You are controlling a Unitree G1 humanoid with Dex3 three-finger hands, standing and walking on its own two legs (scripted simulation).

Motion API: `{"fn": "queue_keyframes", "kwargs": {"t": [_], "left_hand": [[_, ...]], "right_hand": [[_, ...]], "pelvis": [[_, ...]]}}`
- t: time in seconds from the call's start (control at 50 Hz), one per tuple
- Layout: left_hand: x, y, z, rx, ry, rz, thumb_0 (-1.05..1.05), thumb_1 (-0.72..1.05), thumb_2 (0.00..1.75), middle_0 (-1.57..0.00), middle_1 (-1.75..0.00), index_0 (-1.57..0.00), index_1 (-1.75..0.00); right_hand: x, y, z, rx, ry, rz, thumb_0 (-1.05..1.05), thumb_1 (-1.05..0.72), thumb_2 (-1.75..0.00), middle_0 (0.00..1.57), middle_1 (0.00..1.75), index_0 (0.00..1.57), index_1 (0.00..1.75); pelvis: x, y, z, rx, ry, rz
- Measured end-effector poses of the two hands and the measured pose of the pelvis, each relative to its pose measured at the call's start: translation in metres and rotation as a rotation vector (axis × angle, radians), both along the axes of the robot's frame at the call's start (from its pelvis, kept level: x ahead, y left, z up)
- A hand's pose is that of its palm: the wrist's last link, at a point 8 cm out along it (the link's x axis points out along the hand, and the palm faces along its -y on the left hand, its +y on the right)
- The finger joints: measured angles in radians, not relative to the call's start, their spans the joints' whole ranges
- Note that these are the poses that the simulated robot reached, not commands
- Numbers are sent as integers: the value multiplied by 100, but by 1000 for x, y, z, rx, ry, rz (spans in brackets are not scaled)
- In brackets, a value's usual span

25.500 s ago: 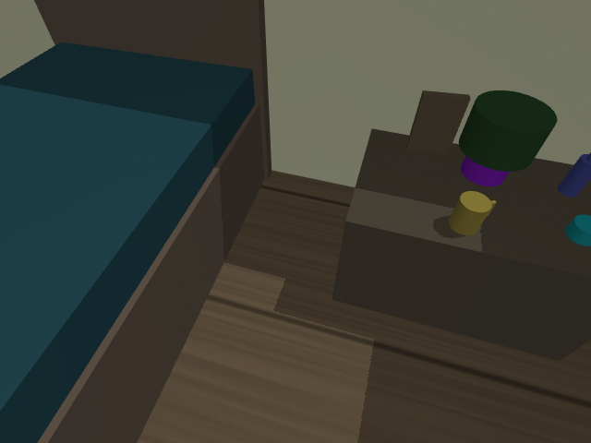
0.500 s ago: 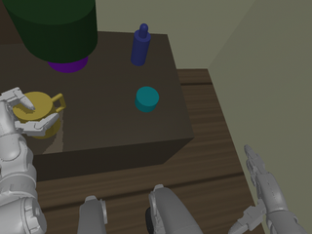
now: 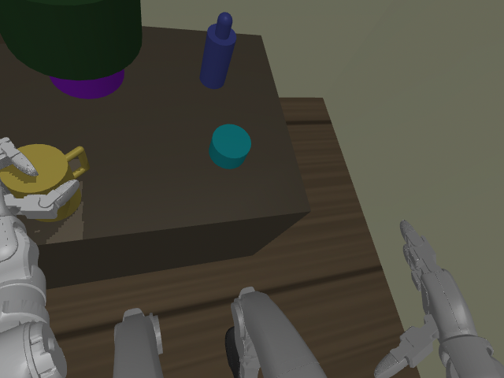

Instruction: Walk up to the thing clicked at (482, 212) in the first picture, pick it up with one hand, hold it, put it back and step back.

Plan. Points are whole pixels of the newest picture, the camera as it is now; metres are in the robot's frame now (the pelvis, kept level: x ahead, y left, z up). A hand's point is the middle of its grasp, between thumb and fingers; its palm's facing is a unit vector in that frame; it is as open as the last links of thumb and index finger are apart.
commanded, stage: lower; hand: left
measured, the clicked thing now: (54, 178) +0.47 +0.21 -0.09
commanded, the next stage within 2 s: loosen in 0.06 s
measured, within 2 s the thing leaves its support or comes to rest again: neither
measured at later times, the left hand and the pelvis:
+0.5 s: hand (31, 175) +0.46 +0.23 -0.05, palm faces +0.30 -0.96 -0.01, open 10.1 cm; pelvis -0.02 +0.00 -0.01, yaw +0 degrees
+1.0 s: hand (14, 170) +0.46 +0.25 -0.05, palm faces +0.30 -0.95 -0.01, open 17.5 cm; pelvis -0.01 +0.00 -0.01, yaw +0 degrees
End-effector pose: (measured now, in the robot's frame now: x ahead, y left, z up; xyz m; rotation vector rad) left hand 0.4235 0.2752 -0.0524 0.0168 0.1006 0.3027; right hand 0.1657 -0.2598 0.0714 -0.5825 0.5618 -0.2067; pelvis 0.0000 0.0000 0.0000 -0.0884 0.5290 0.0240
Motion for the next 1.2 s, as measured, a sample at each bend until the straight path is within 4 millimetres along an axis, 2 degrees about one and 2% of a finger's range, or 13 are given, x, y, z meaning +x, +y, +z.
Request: {"fn": "queue_keyframes", "kwargs": {"t": [0.24,0.38,0.48,0.56,0.8,0.94,1.04,1.2], "left_hand": [[-3,1,-3,-5,-34,-1,1,-45,99,-62,-97,-129,-140],[-4,3,-3,-5,-43,-1,1,-42,87,-66,-88,-119,-116],[-1,3,-1,-2,-50,-2,1,-43,66,-70,-77,-102,-90],[2,3,1,-2,-53,-4,0,-47,48,-66,-64,-84,-70],[3,4,0,-9,-47,3,-1,-61,12,-31,-22,-34,-21],[2,10,0,-5,-52,-6,0,-61,6,-14,-9,-15,-8],[7,29,18,-2,-84,24,-1,-61,4,-8,-6,-9,-5],[15,65,82,22,-107,25,-2,-61,3,-5,-5,-6,-4]], "right_hand": [[-2,4,5,-14,-25,27,0,53,-5,6,6,6,5],[-10,4,5,-26,-27,22,0,53,-5,6,6,6,5],[-15,5,4,-29,-27,16,0,53,-4,6,6,6,5],[-18,5,4,-28,-29,9,-1,53,-5,6,6,6,5],[-16,6,4,-28,-21,8,-1,54,-5,6,6,6,6],[-14,6,2,-23,-18,7,-1,54,-5,6,6,6,5],[-16,4,3,-16,-6,-15,-1,53,-5,7,6,6,5],[-20,2,0,50,40,-80,-1,52,-6,6,6,6,5]], "pelvis": [[-6,0,-6,-3,-2,4],[-12,0,-10,-6,-6,6],[-16,1,-12,-7,-7,5],[-17,1,-12,-8,-9,3],[-15,3,-10,-7,-3,-1],[-14,2,-11,-7,-4,-1],[-12,2,-7,-5,-10,-3],[-4,5,16,-5,-41,2]]}}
